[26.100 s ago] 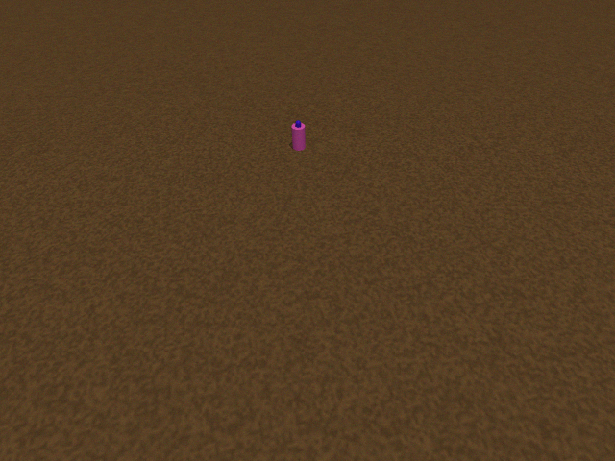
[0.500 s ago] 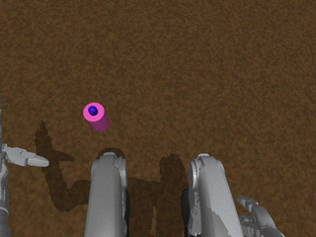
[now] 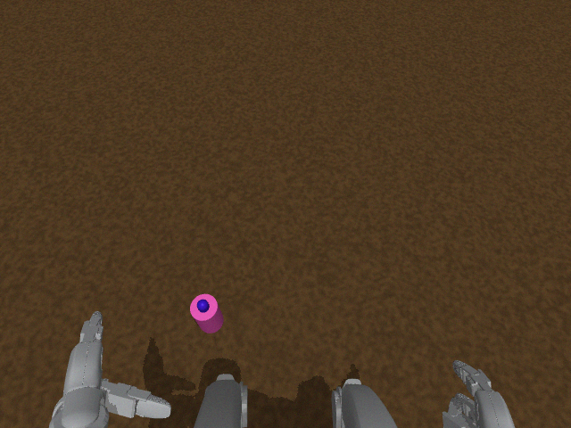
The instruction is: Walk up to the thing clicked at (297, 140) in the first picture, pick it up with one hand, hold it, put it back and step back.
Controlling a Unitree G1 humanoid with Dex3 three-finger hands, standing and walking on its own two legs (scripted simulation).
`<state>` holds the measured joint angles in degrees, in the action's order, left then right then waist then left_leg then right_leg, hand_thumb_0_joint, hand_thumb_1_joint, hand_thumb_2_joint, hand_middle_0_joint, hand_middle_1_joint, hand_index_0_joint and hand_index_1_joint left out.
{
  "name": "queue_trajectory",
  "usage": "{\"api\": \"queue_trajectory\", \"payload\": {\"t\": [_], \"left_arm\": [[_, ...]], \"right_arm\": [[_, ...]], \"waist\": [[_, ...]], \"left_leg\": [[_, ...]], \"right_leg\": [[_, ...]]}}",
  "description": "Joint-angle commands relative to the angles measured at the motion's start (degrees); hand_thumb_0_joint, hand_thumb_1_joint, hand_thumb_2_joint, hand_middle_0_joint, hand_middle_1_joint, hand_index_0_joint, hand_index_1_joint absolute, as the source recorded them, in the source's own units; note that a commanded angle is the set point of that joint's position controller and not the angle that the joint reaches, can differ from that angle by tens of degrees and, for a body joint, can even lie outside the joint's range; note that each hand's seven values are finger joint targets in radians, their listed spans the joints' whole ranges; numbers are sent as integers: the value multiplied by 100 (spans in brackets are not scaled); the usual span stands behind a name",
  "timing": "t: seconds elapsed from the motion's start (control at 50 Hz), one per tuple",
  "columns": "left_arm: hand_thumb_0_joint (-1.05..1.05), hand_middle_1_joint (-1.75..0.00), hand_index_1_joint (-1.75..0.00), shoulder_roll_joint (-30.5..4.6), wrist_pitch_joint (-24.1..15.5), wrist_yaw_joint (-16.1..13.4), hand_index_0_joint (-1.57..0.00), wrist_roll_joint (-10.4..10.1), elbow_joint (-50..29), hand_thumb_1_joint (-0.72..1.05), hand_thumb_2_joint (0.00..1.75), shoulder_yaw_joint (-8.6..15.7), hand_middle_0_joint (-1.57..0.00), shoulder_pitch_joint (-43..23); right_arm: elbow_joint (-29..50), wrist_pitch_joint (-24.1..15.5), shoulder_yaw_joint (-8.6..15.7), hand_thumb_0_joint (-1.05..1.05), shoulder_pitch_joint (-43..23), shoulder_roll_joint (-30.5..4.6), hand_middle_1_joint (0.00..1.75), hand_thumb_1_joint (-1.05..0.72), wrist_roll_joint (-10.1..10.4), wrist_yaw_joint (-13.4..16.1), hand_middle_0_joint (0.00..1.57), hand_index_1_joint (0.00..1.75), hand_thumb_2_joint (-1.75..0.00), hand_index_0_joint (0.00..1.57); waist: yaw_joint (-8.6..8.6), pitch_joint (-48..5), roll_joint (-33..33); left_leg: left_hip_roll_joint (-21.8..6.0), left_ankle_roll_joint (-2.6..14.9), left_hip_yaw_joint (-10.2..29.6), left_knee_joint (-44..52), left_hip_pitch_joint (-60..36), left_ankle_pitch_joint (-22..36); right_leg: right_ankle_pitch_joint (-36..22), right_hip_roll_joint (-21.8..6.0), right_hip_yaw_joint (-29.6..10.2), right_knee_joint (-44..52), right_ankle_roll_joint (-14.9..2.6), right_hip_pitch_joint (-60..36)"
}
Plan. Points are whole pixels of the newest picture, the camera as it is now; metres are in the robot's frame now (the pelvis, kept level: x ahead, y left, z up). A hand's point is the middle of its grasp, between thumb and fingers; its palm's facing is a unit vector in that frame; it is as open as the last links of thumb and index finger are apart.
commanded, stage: home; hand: left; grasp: from the side
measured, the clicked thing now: (206, 312) +0.45 +0.23 -0.55
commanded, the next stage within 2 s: stand in 1.96 s
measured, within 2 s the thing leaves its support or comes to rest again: neither
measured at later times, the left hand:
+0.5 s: hand (118, 399) +0.19 +0.20 +0.03, palm faces +0.15 -0.94 -0.30, open 17.6 cm
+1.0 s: hand (126, 413) +0.18 +0.19 +0.03, palm faces +0.13 -0.95 -0.29, open 17.5 cm
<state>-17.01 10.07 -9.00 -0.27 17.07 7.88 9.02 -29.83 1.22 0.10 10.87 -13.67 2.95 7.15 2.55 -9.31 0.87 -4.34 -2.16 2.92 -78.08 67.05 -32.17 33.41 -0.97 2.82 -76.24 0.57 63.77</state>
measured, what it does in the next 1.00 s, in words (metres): rises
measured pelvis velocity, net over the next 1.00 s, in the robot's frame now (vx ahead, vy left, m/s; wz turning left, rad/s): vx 0.01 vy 0.00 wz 0.02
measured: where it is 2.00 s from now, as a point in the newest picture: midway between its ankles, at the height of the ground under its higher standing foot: outside the picture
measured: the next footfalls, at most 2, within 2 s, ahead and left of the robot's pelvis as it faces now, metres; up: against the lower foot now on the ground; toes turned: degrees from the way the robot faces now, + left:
none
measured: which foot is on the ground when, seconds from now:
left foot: down 0.00-1.00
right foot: down 0.00-1.00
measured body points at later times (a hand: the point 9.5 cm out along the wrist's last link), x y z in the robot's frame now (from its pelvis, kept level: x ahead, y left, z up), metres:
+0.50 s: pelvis +0.03 +0.01 +0.08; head +0.05 +0.01 +0.53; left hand +0.18 +0.25 +0.05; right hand +0.21 -0.22 +0.01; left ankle +0.04 +0.14 -0.61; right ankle +0.03 -0.13 -0.61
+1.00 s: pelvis +0.01 +0.00 +0.08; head +0.03 +0.00 +0.53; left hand +0.17 +0.24 +0.05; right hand +0.18 -0.24 +0.01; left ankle +0.04 +0.14 -0.61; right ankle +0.03 -0.13 -0.61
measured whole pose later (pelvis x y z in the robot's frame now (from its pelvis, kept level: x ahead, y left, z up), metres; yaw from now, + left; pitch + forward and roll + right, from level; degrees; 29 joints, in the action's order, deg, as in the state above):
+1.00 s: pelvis +0.01 +0.00 +0.08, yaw +1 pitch +6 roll -2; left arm -11.5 15.3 -8.2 -0.6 0.3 -0.4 26.7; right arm -29.3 -6.7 -1.4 16.3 -11.8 0.9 10.4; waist 1.4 -5.5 2.2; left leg -3.7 -1.8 1.4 -54.5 36.4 -24.5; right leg 25.4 -1.3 2.8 -52.3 1.0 33.1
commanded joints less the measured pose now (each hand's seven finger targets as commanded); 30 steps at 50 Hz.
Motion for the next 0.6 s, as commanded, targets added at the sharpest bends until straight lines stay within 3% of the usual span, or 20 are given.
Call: {"api": "queue_trajectory", "payload": {"t": [0.0,0.02,0.04,0.06,0.08,0.1,0.12,0.14,0.18,0.2,0.22,0.24,0.26,0.28,0.32,0.38,0.42,0.58], "left_arm": [[0,-4,-4,-653,0,-198,-4,41,-1154,-61,2,85,-4,402],[0,-4,-5,-634,56,-210,-4,27,-1419,-60,3,13,-4,430],[0,-5,-5,-796,75,-248,-5,13,-1941,-58,4,109,-5,325],[0,-5,-5,-545,163,-251,-5,9,-1762,-58,4,-78,-5,739],[0,-5,-5,-507,199,-263,-5,-3,-2070,-56,5,-218,-5,665],[0,-5,-5,-518,222,-291,-5,-6,-2298,-56,5,-182,-5,716],[0,-5,-5,-173,308,-262,-5,-10,-1966,-58,4,-440,-5,1238],[0,-5,-5,-172,331,-261,-4,-21,-2280,-60,3,-486,-4,1251],[0,-4,-4,-334,358,-280,-4,-17,-2749,-61,2,-380,-4,1351],[0,-5,-5,-243,384,-256,-5,-7,-2777,-58,4,-479,-5,1509],[0,-5,-5,-350,374,-255,-4,-10,-3081,-59,3,-384,-5,1480],[0,-5,-5,-52,426,-204,-4,-14,-2695,-59,3,-605,-5,1833],[0,-4,-4,-94,410,-196,-4,-32,-2996,-61,1,-595,-4,1707],[0,-4,-5,126,435,-163,-4,-7,-2658,-60,3,-718,-4,1971],[0,-4,-4,-223,358,-166,-4,2,-3269,-61,2,-419,-4,1681],[0,-5,-5,-11,361,-86,-4,18,-2852,-59,3,-573,-4,1907],[0,-5,-5,-8,295,-59,-4,33,-2969,-59,3,-552,-4,1687],[0,-5,-5,-27,271,-22,-5,33,-3013,-58,4,-543,-5,1570]], "right_arm": [[730,-362,230,0,242,-626,30,-90,-53,231,20,30,-90,20],[780,-386,217,0,244,-620,30,-90,-66,263,20,30,-90,20],[790,-404,223,0,314,-615,30,-90,-78,297,20,30,-90,20],[849,-432,202,0,292,-588,30,-90,-78,322,20,30,-90,20],[851,-457,184,0,283,-556,30,-90,-89,348,20,30,-90,20],[845,-492,179,0,303,-532,30,-90,-104,373,20,30,-90,20],[929,-530,153,0,247,-506,30,-90,-100,394,20,30,-90,20],[982,-565,156,0,248,-501,30,-90,-107,414,20,30,-90,20],[1007,-631,147,0,247,-478,30,-90,-131,453,20,30,-90,20],[1035,-661,141,0,245,-476,30,-90,-145,469,20,30,-90,20],[1115,-697,155,0,236,-480,30,-90,-153,485,20,30,-90,20],[1059,-711,134,0,280,-442,30,-90,-162,473,20,30,-90,20],[1113,-733,135,0,247,-456,30,-90,-165,462,20,30,-90,20],[1116,-760,124,0,196,-438,30,-90,-180,464,20,30,-90,20],[1163,-815,170,0,198,-501,30,-90,-191,445,20,30,-90,20],[1156,-887,156,0,194,-494,30,-90,-218,430,20,30,-90,20],[1136,-918,164,0,263,-468,30,-90,-246,434,20,30,-90,20],[1087,-1051,127,0,138,-462,30,-90,-259,408,20,30,-90,20]], "waist": [[5,-1532,359],[-7,-1460,394],[-72,-1504,472],[-69,-1282,438],[-14,-1098,513],[-48,-1093,547],[-17,-786,391],[-22,-717,368],[-101,-711,320],[-56,-626,260],[-61,-707,195],[-49,-445,25],[-54,-260,176],[-33,-197,84],[-116,-358,88],[-45,-82,-16],[4,-255,18],[-73,-239,184]], "left_leg": [[270,251,-244,1669,-2332,1622],[276,260,-243,1814,-2434,1665],[289,251,-250,1961,-2638,1716],[288,237,-264,2138,-2777,1713],[286,234,-269,2297,-2830,1533],[282,224,-236,2439,-2932,1500],[277,233,-228,2574,-2938,1385],[282,239,-231,2654,-2986,1314],[283,233,-216,2758,-3124,1545],[294,240,-235,2776,-3204,1662],[295,242,-244,2780,-3310,1911],[294,236,-227,2852,-3270,1863],[277,216,-218,2963,-3304,1730],[266,217,-174,3016,-3295,1669],[261,203,-181,3088,-3427,1765],[288,208,-238,3091,-3407,1783],[308,214,-270,3025,-3484,1923],[346,198,-280,3193,-3604,1610]], "right_leg": [[-1743,118,-56,1851,-101,-1866],[-1795,116,-26,1991,-98,-2020],[-1850,114,-20,2101,-100,-2214],[-1822,128,15,2238,-97,-2284],[-1663,144,54,2367,-95,-2312],[-1627,157,90,2434,-107,-2413],[-1531,181,132,2560,-96,-2438],[-1473,190,147,2663,-92,-2512],[-1662,199,175,2750,-89,-2726],[-1755,204,173,2826,-80,-2793],[-2002,205,182,2846,-69,-2938],[-1929,220,215,2880,-68,-2899],[-1782,232,234,2918,-77,-2849],[-1709,233,242,2977,-80,-2855],[-1783,234,233,3003,-73,-3053],[-1796,231,207,3074,-54,-3040],[-1968,204,150,3100,-46,-3123],[-1666,196,137,3256,-58,-3216]]}}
